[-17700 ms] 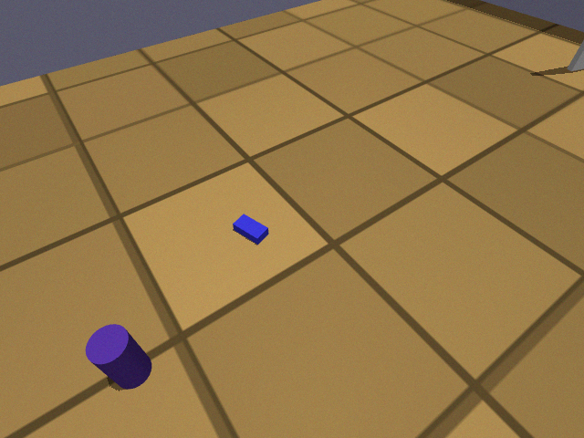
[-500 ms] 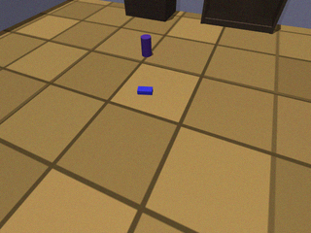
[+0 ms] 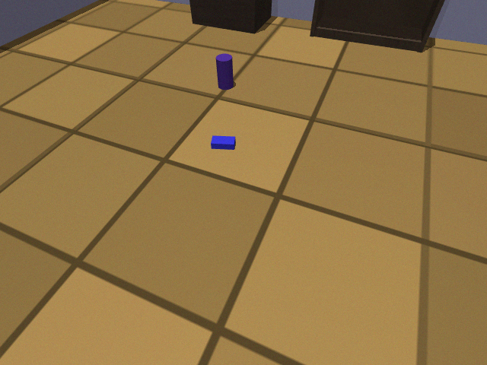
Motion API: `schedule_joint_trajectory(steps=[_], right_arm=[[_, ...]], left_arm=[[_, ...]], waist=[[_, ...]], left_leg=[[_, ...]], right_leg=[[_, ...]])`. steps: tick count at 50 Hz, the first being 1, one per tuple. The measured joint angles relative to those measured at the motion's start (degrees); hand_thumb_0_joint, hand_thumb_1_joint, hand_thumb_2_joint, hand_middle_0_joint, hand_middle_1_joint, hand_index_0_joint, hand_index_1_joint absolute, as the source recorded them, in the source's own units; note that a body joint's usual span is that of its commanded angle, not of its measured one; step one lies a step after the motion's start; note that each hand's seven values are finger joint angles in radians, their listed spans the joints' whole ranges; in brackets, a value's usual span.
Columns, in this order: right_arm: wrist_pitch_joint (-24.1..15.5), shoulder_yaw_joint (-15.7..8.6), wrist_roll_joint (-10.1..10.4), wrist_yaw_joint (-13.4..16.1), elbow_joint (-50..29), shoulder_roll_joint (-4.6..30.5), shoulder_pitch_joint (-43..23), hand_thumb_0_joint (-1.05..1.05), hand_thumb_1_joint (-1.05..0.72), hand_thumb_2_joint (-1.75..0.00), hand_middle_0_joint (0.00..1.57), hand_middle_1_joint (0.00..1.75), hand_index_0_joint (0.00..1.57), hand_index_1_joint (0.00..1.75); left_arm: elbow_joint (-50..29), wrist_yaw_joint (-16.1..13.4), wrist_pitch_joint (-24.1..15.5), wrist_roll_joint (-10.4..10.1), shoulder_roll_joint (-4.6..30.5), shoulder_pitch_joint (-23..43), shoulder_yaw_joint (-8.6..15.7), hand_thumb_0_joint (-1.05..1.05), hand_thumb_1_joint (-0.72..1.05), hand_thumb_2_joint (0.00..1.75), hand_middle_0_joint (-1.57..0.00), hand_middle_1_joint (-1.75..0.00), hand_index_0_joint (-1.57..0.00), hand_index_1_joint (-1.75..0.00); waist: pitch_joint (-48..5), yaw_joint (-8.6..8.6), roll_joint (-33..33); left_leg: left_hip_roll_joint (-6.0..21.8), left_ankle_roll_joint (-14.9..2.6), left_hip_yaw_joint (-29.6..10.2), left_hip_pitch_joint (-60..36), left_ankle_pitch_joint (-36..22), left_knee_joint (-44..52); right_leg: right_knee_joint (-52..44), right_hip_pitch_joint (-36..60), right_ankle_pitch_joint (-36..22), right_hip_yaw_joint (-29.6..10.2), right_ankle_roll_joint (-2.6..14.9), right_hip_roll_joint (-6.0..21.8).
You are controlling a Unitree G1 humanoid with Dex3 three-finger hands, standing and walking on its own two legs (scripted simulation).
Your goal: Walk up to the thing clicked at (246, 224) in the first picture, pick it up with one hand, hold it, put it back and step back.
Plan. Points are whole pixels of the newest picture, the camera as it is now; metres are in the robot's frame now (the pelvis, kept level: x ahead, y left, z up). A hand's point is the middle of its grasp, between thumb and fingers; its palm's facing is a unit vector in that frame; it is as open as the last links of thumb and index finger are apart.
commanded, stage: stand
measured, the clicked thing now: (223, 142) +1.48 +0.18 -0.76
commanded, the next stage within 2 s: none
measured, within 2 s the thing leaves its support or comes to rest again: neither
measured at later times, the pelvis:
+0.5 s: pelvis +0.00 +0.00 +0.00, yaw +0 degrees
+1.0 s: pelvis +0.01 +0.00 +0.00, yaw +0 degrees
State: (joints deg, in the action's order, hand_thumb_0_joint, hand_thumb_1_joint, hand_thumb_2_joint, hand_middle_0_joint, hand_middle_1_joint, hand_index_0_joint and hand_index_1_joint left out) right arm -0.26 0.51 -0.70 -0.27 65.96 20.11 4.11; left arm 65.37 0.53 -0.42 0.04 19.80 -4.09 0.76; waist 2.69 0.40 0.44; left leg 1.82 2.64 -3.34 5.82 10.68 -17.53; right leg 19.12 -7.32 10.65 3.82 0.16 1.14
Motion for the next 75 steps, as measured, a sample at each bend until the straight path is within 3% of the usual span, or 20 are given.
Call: schedule_joint_trajectory(steps=[75], right_arm=[[0.08,0.43,0.0,0.13,-1.11,0.27,2.13,0.01,-0.9,-0.89,0.2,0.3,0.21,0.3]], left_arm=[[-0.52,-0.03,-0.02,0.16,0.2,-1.64,-0.51,0.0,0.9,0.9,-0.2,-0.3,-0.2,-0.3]], waist=[[0.06,-0.06,-0.03]], left_leg=[[-0.07,-0.27,0.74,-1.36,0.3,0.49]], right_leg=[[-0.29,1.0,0.17,-0.68,-0.22,0.08]])
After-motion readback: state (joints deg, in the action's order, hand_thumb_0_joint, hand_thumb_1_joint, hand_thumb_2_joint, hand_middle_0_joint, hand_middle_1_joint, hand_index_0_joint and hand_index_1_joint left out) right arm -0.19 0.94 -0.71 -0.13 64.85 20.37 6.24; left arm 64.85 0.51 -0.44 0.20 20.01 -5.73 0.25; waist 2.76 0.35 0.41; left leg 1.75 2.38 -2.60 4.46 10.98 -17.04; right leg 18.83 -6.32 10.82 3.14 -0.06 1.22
